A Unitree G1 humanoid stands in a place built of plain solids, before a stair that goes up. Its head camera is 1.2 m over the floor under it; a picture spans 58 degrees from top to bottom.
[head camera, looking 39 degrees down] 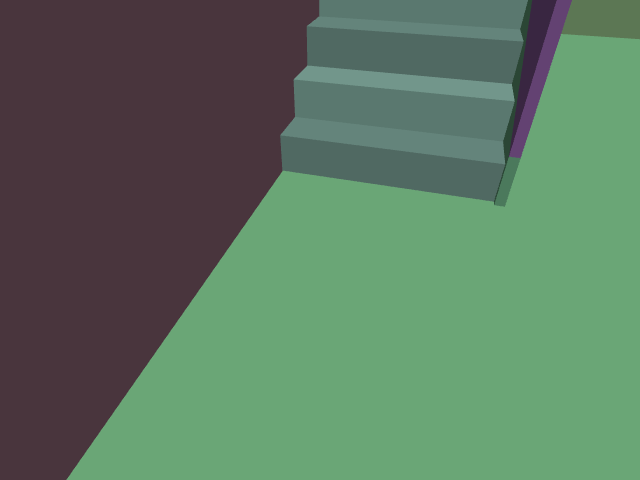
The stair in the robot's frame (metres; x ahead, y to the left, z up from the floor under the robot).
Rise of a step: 0.21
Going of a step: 0.24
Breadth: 1.11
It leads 16 degrees to the right of straight ahead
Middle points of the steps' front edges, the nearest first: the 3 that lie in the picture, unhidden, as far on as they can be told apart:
1.93 -0.33 0.21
2.17 -0.39 0.42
2.40 -0.46 0.62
